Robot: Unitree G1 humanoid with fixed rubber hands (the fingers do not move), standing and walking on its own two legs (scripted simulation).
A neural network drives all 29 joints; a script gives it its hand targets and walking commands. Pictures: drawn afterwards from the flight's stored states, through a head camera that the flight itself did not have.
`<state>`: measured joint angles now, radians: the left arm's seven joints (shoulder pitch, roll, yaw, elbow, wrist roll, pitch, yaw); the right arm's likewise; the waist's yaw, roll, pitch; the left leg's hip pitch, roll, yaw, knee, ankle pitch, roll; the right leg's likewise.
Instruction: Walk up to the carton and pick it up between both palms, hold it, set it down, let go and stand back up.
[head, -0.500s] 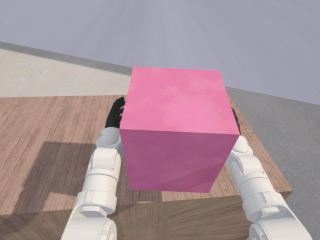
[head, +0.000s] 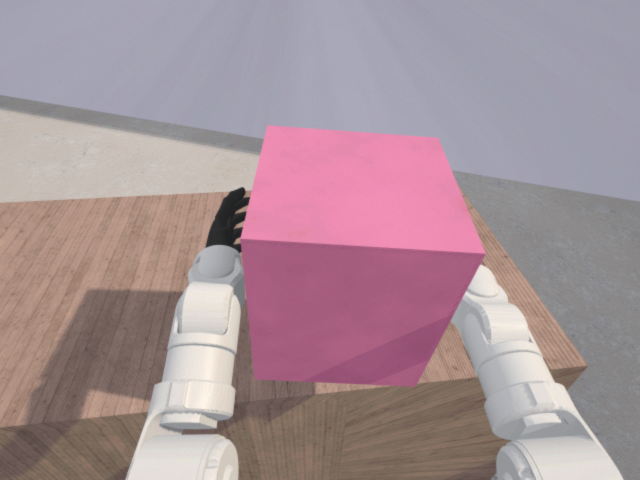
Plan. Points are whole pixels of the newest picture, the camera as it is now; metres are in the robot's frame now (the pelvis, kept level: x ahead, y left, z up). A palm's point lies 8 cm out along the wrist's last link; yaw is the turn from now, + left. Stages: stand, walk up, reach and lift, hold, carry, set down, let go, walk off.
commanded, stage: reach and lift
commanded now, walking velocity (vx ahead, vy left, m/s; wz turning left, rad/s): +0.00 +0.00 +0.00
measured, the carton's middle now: (344, 261) +0.36 -0.01 +0.14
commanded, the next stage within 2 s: hold in 0.90 s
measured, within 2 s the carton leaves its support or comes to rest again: neither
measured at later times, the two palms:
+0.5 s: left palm (223, 237) +0.38 +0.15 +0.17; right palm (461, 247) +0.38 -0.16 +0.15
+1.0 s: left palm (219, 230) +0.37 +0.15 +0.19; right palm (467, 241) +0.37 -0.16 +0.17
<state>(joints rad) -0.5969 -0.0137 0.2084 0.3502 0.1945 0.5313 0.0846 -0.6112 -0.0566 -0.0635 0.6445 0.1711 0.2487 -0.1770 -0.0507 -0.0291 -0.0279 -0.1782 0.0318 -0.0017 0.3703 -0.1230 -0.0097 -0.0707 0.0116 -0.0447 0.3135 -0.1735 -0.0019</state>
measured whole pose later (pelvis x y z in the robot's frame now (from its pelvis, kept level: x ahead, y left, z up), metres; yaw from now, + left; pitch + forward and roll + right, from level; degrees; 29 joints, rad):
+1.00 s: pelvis +0.01 +0.00 +0.00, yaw +0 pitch -5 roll -1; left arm -0.57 -0.01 0.21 0.16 0.19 0.70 0.07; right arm -0.63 -0.09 0.00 0.50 0.28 0.41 -0.23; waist -0.07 -0.02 -0.05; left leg -0.14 0.03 -0.03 0.39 -0.16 -0.02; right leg -0.02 0.02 -0.04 0.31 -0.20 0.00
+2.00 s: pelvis +0.01 +0.00 +0.00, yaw +0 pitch -4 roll -1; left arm -0.59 -0.01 0.22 0.12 0.19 0.78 0.08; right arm -0.66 -0.10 -0.01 0.47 0.31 0.49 -0.24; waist -0.07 -0.01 -0.09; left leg -0.18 0.02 -0.03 0.40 -0.16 -0.01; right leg -0.06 0.02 -0.02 0.31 -0.19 0.00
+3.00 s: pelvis +0.01 +0.00 +0.00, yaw -1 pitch -4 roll -1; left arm -0.64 0.00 0.24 0.21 0.20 0.77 0.06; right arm -0.70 -0.10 -0.02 0.54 0.29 0.49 -0.23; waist -0.05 -0.01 -0.09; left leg -0.18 0.02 -0.04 0.38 -0.14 -0.01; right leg -0.07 0.03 0.00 0.31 -0.18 0.00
